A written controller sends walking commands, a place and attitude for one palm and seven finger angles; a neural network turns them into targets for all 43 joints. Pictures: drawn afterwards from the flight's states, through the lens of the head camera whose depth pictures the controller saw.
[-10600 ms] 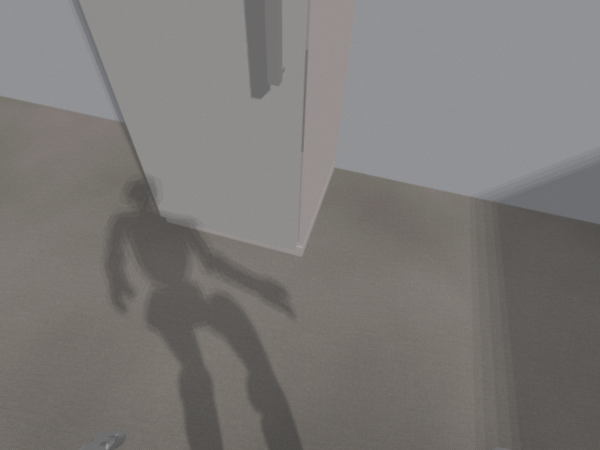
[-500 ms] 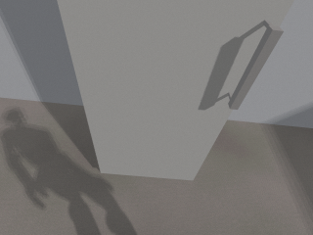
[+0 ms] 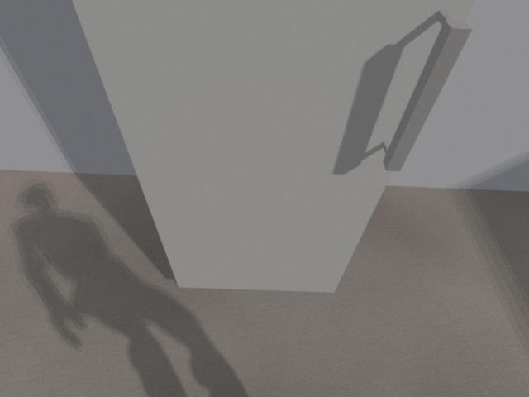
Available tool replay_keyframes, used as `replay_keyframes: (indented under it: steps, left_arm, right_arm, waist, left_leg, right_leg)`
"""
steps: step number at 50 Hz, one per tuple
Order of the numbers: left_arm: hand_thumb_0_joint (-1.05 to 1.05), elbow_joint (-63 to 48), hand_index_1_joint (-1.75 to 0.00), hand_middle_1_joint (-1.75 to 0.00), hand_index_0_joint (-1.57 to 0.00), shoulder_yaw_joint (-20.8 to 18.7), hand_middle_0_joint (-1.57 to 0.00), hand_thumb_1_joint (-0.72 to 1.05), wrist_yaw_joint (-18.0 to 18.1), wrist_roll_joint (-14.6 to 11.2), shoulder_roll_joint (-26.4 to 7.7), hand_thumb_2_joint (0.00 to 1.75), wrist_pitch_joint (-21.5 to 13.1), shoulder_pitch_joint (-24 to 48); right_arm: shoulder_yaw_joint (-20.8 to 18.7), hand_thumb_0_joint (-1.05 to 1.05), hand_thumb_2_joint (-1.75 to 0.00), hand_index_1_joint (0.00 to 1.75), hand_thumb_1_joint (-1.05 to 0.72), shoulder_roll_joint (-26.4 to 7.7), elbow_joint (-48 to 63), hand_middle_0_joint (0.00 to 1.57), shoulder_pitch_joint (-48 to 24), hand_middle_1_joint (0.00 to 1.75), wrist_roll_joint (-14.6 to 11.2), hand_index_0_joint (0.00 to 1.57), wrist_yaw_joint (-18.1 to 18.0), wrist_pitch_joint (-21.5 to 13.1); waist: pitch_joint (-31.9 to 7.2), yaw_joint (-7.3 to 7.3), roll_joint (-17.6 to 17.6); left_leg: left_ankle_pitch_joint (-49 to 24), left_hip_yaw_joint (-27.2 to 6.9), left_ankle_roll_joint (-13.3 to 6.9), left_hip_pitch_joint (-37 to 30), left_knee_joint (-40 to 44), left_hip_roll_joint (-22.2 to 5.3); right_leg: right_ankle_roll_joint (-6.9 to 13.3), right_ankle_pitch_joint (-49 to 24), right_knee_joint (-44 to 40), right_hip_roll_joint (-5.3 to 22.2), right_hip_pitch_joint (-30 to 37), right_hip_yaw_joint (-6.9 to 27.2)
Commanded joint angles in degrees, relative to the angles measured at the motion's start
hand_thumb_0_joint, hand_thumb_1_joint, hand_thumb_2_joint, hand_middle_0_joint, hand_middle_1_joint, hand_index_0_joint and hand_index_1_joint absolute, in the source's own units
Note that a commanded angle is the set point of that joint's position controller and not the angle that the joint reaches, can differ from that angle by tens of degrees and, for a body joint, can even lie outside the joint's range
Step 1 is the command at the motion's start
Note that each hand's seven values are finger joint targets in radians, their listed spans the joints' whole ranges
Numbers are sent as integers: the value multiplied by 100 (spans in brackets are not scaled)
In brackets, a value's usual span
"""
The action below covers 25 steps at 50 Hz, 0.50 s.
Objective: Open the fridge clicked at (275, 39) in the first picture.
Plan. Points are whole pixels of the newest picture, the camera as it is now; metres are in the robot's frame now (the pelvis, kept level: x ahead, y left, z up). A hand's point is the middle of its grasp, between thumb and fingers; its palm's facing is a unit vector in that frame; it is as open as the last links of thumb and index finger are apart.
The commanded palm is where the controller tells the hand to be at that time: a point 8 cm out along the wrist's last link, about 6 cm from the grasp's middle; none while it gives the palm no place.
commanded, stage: look again from close up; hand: right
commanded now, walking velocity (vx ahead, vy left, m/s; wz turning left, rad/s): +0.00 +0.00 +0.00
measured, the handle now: (414, 100) +0.56 -0.22 +0.18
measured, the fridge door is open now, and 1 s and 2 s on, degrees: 0 0 0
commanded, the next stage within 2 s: shuffle to correct the standing spot in 0.54 s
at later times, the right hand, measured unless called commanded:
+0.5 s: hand out of the picture +0.01 -0.20 -0.17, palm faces +0.02 +0.97 -0.23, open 7.3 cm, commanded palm none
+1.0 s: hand out of the picture +0.00 -0.22 -0.19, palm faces +0.07 +0.98 -0.16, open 7.3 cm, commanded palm none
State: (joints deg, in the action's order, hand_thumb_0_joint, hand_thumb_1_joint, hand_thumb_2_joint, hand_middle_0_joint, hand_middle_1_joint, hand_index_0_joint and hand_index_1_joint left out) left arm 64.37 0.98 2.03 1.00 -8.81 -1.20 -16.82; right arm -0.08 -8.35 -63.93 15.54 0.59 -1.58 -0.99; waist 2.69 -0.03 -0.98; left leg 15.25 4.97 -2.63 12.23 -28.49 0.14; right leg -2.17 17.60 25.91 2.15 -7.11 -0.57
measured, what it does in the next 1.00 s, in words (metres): shifts its weight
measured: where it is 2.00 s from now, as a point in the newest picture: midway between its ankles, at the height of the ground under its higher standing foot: outside the picture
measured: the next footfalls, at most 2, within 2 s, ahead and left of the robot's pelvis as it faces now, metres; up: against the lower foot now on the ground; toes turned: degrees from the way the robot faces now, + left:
left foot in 1.32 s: +0.22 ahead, +0.05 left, +0.00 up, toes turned +3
right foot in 1.66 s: +0.13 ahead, -0.19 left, +0.00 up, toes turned -6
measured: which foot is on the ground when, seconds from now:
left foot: down 0.00-0.94, up 0.96-1.00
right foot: down 0.00-1.00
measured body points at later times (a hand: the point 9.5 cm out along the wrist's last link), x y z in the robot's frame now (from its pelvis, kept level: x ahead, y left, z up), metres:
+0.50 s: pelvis +0.00 -0.01 +0.00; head +0.01 +0.00 +0.45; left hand -0.01 +0.21 -0.16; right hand +0.01 -0.25 -0.15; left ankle +0.00 +0.09 -0.74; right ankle -0.04 -0.14 -0.74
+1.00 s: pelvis +0.04 -0.05 -0.01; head +0.05 -0.07 +0.44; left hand +0.02 +0.18 -0.16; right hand +0.00 -0.27 -0.17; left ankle +0.00 +0.07 -0.72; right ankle -0.01 -0.13 -0.74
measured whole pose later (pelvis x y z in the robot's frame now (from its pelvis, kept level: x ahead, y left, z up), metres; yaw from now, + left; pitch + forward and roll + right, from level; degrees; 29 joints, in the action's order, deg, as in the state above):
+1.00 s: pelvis +0.04 -0.05 -0.01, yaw +0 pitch +0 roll +0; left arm 61.6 0.4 1.1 2.0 -8.4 -2.2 -19.9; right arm -2.1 -9.2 -62.3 20.1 1.6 -1.0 1.5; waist 1.9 -1.0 2.2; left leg 28.3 3.8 -2.1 17.1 -45.1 -2.8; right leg 2.8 21.1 32.4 -0.1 -10.9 -6.2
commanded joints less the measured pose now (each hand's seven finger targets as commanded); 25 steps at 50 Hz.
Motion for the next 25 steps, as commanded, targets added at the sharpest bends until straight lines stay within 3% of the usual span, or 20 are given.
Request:
replay_keyframes:
  steps: [1, 13, 25]
  left_arm:
    - [0, -103, -30, -30, -20, -99, -20, 90, 10, -14, -445, 90, -59, -454]
    - [0, -141, -30, -30, -20, -114, -20, 90, 9, -8, -551, 90, -71, -366]
    - [0, -158, -30, -30, -20, -140, -20, 90, 5, -9, -628, 90, -87, -294]
  right_arm:
    - [-159, 0, -90, 30, -90, -750, 232, 20, 261, 30, 10, 20, -43, -111]
    - [-178, 0, -90, 30, -90, -824, 305, 20, 140, 30, 18, 20, -29, -71]
    - [-200, 0, -90, 30, -90, -895, 354, 20, 78, 30, 25, 20, -23, -73]
  waist:
    - [42, -12, 3]
    - [177, -32, 133]
    - [-22, -33, 72]
  left_leg:
    - [-1061, -703, -77, -320, 568, -705]
    - [-725, -690, -46, -231, 520, -670]
    - [-981, -687, -55, -314, 429, -683]
  right_leg:
    - [280, -980, -413, 318, -501, 188]
    - [334, -863, -536, 332, -624, 266]
    - [361, -1095, -518, 351, -491, 286]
